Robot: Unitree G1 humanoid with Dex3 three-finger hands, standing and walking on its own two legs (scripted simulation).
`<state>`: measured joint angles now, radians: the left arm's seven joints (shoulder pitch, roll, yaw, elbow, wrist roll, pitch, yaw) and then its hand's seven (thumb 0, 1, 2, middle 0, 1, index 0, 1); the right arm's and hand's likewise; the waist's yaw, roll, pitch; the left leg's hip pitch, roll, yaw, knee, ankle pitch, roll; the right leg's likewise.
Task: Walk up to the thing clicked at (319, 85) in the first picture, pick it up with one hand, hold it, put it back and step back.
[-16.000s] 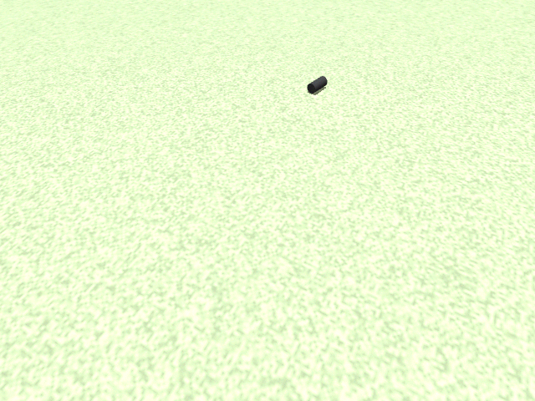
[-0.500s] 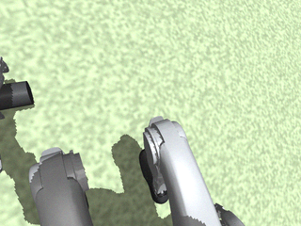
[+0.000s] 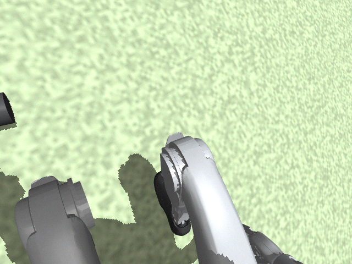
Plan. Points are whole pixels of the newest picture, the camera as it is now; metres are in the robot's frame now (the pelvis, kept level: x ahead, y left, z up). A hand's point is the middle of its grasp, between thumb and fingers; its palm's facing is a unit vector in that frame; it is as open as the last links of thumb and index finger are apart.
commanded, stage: close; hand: left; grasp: from above
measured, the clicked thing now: out of the picture +0.47 +0.30 -0.27
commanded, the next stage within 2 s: settle in 1.54 s
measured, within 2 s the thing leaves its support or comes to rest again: neither
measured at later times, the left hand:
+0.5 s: hand out of the picture +0.45 +0.29 -0.24, palm faces -0.45 -0.13 -0.88, open 10.4 cm
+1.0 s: hand out of the picture +0.46 +0.29 -0.24, palm faces -0.45 -0.14 -0.88, open 9.9 cm
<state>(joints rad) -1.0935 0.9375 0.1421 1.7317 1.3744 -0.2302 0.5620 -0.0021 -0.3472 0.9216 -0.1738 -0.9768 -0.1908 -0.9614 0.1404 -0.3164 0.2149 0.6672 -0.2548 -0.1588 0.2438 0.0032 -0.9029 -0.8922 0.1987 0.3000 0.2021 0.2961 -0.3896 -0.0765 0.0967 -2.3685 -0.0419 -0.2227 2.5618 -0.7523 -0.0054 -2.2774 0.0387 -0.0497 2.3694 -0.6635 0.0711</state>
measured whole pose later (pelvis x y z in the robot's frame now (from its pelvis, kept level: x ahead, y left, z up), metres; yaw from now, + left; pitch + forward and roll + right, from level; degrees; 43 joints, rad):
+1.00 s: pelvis +0.00 +0.00 +0.00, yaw -2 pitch +29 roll -16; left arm -1.11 0.98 0.11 1.76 1.36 -0.24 0.60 0.00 0.10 0.42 -0.60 -0.61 -0.64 -0.56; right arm 0.13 -0.34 0.27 0.65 -0.26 -0.20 0.28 0.00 -0.91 -0.90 0.20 0.30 0.20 0.30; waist -0.40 -0.10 0.13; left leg -2.35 -0.03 -0.26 2.57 -0.75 -0.01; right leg -2.26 0.04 -0.08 2.35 -0.64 0.08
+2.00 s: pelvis +0.00 +0.00 +0.00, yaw -2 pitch +31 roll -16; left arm -1.03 0.93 0.16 1.60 1.36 -0.22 0.51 0.00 0.09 0.24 -0.81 -0.32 -0.84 -0.27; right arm 0.16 -0.33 0.24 0.64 -0.24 -0.15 0.26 0.00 -0.91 -0.90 0.20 0.30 0.20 0.30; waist -0.38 -0.08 0.10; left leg -2.37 -0.04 -0.25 2.56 -0.75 -0.01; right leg -2.27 0.02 -0.08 2.34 -0.65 0.05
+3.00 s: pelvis -0.02 -0.01 +0.06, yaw +5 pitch +36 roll -9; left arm -0.94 0.71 0.04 1.26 1.22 -0.17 0.19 -0.01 0.09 0.22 -0.85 -0.24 -0.87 -0.23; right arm 0.24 -0.29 0.06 0.68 -0.09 0.01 0.14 0.01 -0.92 -0.90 0.20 0.30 0.20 0.30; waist -0.25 0.04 -0.09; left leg -2.26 -0.04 -0.13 2.30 -0.67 0.00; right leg -2.20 -0.02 0.00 2.18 -0.61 0.06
